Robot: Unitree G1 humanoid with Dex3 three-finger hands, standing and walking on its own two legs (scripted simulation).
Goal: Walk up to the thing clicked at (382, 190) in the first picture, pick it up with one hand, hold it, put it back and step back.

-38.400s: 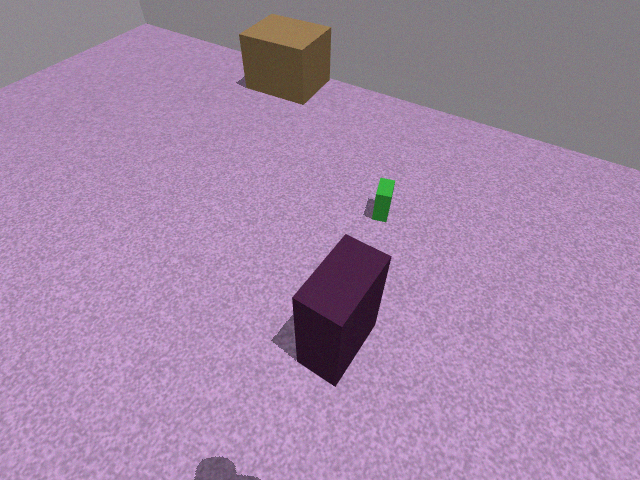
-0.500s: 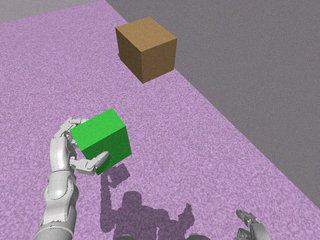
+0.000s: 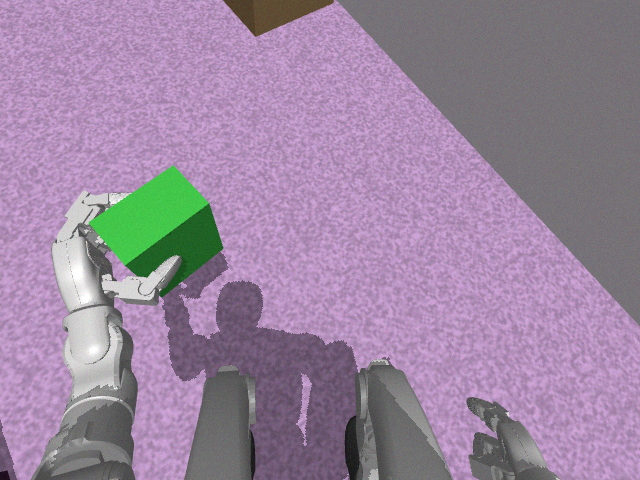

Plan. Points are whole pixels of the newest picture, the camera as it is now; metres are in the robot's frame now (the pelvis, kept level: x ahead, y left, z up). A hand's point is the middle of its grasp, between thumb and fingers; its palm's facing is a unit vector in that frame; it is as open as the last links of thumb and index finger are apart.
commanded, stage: crouch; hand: left
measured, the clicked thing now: (166, 237) +0.41 +0.19 -0.04
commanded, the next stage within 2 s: lower in 1.22 s
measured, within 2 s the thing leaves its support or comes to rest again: neither
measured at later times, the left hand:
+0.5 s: hand (164, 287) +0.40 +0.24 -0.23, palm faces +0.31 -0.95 -0.04, open 10.3 cm
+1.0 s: hand (172, 293) +0.42 +0.25 -0.33, palm faces +0.29 -0.96 -0.04, open 10.2 cm
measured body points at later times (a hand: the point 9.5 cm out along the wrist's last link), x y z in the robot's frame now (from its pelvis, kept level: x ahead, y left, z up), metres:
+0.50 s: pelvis -0.06 +0.00 -0.19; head +0.15 +0.05 +0.21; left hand +0.38 +0.29 -0.23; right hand +0.03 -0.27 -0.30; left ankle +0.04 +0.13 -0.54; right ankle +0.04 -0.14 -0.54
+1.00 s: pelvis -0.06 +0.01 -0.25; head +0.17 +0.08 +0.13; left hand +0.40 +0.30 -0.33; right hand +0.02 -0.27 -0.35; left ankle +0.04 +0.13 -0.54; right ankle +0.04 -0.14 -0.54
